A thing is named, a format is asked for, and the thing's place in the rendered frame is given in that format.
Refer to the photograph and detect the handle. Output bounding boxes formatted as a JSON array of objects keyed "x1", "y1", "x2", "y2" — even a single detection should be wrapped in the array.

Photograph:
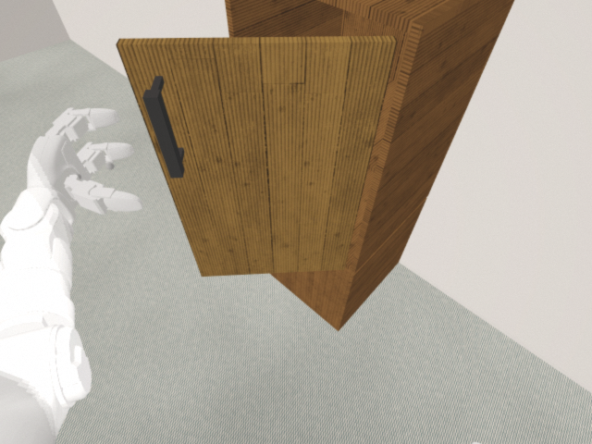
[{"x1": 142, "y1": 76, "x2": 184, "y2": 179}]

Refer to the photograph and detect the robot left hand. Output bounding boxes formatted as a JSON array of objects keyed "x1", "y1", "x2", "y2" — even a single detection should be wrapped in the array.
[{"x1": 27, "y1": 107, "x2": 142, "y2": 215}]

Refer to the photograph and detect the cupboard door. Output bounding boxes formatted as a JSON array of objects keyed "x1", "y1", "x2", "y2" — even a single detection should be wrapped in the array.
[{"x1": 116, "y1": 36, "x2": 397, "y2": 277}]

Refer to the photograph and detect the robot left upper arm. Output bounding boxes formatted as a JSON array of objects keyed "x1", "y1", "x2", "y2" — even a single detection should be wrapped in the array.
[{"x1": 0, "y1": 325, "x2": 92, "y2": 444}]

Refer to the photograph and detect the robot left forearm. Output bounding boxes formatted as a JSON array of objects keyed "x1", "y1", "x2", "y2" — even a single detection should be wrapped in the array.
[{"x1": 0, "y1": 187, "x2": 76, "y2": 339}]

